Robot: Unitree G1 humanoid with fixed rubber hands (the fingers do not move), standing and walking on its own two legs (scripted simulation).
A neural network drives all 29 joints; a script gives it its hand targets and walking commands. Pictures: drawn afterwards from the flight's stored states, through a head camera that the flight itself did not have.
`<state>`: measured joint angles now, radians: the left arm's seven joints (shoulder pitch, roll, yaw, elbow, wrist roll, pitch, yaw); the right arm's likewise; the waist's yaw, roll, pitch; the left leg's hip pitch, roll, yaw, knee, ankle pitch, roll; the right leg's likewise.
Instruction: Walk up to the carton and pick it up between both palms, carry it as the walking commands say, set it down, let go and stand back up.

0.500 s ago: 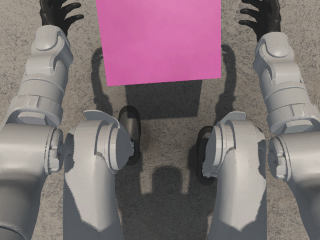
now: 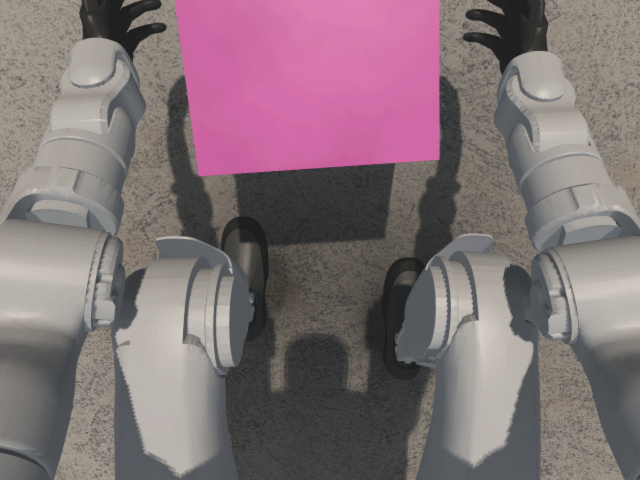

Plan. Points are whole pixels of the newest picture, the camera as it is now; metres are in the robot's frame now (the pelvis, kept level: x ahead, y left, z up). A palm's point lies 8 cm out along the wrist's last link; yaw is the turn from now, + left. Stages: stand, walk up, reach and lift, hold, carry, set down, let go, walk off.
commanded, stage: reach and lift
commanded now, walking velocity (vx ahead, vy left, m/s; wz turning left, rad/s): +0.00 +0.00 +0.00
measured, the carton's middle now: (314, 84) +0.48 +0.03 -0.25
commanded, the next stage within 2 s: none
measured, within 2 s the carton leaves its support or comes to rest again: leaves its support in 1.40 s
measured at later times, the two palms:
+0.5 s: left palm (146, 26) +0.52 +0.19 -0.17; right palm (484, 42) +0.51 -0.15 -0.18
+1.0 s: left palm (149, 31) +0.51 +0.18 -0.16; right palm (476, 37) +0.51 -0.14 -0.18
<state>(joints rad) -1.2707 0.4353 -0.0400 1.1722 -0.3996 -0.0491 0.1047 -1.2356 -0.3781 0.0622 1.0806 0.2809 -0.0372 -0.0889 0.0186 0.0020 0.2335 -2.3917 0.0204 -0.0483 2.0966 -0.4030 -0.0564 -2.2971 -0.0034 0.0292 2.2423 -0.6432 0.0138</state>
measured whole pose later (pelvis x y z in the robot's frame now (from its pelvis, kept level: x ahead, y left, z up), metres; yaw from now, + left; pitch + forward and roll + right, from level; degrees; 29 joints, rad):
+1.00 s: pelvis -0.01 +0.01 -0.01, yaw -1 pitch +39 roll +1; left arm -1.40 0.31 0.09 1.33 -0.33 -0.06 0.15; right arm -1.40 -0.27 0.02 1.22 0.18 0.02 -0.12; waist 0.03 0.06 0.23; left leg -2.42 0.01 -0.03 2.11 -0.37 -0.03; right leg -2.32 0.02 0.06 2.25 -0.60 0.05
